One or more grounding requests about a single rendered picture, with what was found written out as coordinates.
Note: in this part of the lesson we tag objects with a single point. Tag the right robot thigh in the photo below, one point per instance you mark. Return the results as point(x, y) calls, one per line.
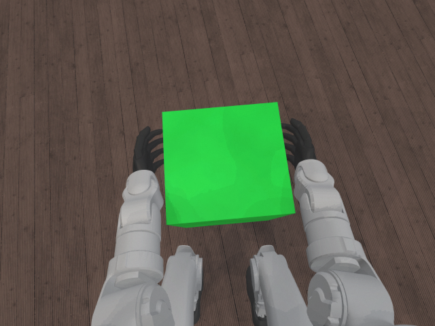
point(283, 301)

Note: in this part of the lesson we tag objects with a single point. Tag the robot left forearm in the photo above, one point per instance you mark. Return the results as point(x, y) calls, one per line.
point(137, 257)

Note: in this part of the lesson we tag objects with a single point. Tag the right robot hand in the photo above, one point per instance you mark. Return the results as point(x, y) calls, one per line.
point(303, 148)

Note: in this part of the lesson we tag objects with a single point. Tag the carton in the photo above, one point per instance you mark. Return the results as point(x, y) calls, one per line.
point(225, 165)

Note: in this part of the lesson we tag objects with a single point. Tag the right robot foot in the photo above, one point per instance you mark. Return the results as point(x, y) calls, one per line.
point(257, 320)

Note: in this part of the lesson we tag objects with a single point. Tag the robot right forearm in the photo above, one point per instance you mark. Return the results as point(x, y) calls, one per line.
point(331, 244)

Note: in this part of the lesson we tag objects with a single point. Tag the right robot upper arm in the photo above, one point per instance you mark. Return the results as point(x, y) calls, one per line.
point(337, 298)

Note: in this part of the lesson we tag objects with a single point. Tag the left robot hand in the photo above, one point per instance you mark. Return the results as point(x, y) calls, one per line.
point(143, 158)

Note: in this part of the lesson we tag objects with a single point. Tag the left robot upper arm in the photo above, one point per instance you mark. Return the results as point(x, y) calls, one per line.
point(146, 304)

